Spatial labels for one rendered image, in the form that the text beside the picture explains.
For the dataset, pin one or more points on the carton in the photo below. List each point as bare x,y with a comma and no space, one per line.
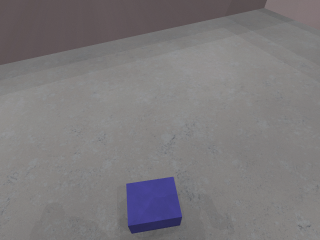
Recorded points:
152,204

